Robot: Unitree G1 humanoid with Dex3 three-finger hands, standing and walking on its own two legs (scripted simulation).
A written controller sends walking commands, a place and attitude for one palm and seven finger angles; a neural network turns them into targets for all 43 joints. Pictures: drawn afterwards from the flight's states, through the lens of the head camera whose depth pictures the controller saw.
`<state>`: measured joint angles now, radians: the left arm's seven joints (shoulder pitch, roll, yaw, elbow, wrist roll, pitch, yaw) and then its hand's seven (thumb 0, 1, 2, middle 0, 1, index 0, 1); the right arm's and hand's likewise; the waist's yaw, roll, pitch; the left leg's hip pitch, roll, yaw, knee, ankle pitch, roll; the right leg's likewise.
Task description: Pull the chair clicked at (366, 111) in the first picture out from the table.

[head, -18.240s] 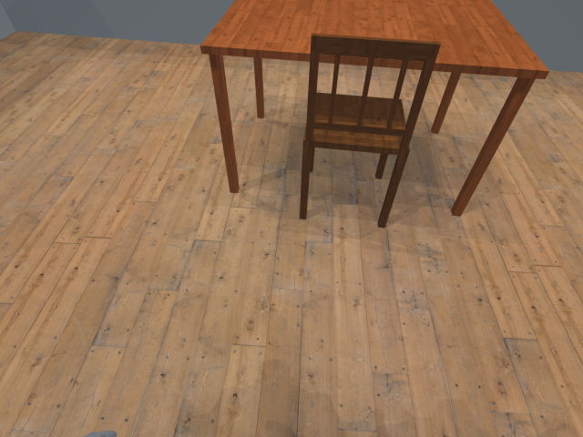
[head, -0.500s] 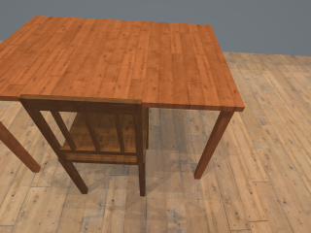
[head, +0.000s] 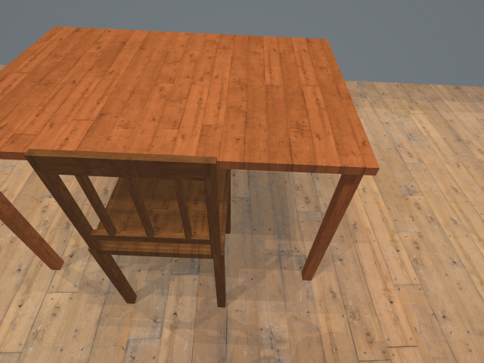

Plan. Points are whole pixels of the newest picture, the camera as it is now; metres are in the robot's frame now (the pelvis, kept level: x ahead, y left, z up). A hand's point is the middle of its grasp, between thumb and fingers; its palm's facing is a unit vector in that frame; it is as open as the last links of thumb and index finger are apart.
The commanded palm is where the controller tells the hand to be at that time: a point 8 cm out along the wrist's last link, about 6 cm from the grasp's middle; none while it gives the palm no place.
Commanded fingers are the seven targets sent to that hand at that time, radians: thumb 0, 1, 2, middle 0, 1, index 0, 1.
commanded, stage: look again from close up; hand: left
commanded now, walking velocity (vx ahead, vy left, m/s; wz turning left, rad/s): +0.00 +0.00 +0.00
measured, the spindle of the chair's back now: (140, 208) +0.48 +0.28 -0.12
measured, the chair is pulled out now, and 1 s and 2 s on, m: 0.00 0.00 0.00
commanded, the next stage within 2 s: raise the hand toward the chair's back in 1.94 s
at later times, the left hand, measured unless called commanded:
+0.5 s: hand out of the picture -0.03 +0.14 -0.18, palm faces +0.04 -0.99 -0.15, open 7.4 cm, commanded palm none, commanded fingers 0.00 0.90 0.90 -0.20 -0.30 -0.20 -0.30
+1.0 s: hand out of the picture -0.03 +0.13 -0.17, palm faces +0.05 -0.99 -0.16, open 7.4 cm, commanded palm none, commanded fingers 0.00 0.90 0.90 -0.20 -0.30 -0.20 -0.30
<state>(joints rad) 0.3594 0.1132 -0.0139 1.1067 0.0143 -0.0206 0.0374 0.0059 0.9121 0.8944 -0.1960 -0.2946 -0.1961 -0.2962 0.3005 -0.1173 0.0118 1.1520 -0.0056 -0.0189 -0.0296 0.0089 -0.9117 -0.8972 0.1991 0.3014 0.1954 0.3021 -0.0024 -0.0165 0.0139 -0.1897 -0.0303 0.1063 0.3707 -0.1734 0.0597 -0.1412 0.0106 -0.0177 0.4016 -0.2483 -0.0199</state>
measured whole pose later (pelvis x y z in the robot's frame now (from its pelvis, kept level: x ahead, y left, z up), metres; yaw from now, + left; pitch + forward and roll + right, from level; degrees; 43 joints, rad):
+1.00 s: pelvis +0.00 -0.03 +0.00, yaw +0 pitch -1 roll +1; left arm 0.37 0.12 -0.01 1.11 0.01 -0.03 0.04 0.01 0.91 0.89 -0.20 -0.29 -0.20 -0.30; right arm 0.29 -0.12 0.01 1.16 -0.01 -0.01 -0.03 0.01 -0.91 -0.90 0.20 0.30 0.20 0.30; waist 0.00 0.00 0.01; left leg -0.18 0.00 0.09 0.37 -0.18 0.02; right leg -0.12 0.05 -0.03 0.39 -0.25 -0.06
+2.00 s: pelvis +0.01 -0.05 +0.00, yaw +1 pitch -1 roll +1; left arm 0.36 0.13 0.00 1.11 0.01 -0.03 0.04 0.01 0.91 0.89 -0.20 -0.29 -0.20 -0.30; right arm 0.28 -0.14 0.01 1.15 -0.01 -0.01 -0.04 0.01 -0.91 -0.90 0.20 0.30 0.20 0.30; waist 0.01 0.00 0.01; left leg -0.17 0.03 0.07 0.39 -0.19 -0.01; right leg -0.10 0.08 -0.05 0.36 -0.25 -0.09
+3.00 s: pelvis -0.05 -0.01 -0.11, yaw +2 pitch +15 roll -4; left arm 0.41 0.23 0.09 -0.07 -0.23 -0.37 -0.18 0.01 -0.01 0.50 -0.10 -0.15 -0.10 -0.15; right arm 0.27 -0.24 0.02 0.55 0.00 -0.19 -0.03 0.02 -0.90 -0.90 0.20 0.30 0.20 0.30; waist -0.02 0.04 -0.14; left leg -1.01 0.01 0.01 1.21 -0.46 0.06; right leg -0.90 0.02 -0.12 1.17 -0.53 -0.05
